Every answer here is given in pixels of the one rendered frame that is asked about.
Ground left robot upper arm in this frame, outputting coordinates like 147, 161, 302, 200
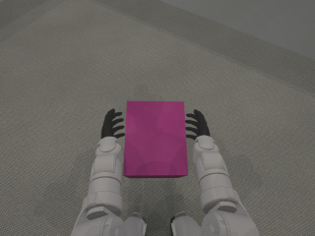
70, 214, 128, 236

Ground carton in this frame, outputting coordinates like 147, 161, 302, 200
123, 100, 189, 179

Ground right robot shin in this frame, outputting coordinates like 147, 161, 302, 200
174, 211, 187, 220

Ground right robot upper arm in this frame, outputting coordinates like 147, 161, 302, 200
201, 209, 260, 236

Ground right robot forearm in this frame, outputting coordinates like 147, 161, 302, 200
192, 135, 260, 236

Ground left robot forearm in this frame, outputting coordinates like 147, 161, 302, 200
73, 136, 124, 230

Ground right robot hand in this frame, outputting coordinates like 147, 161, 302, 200
185, 109, 211, 140

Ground right robot thigh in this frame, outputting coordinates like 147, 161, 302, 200
170, 215, 202, 236

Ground left robot hand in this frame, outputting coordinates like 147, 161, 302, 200
100, 108, 125, 139

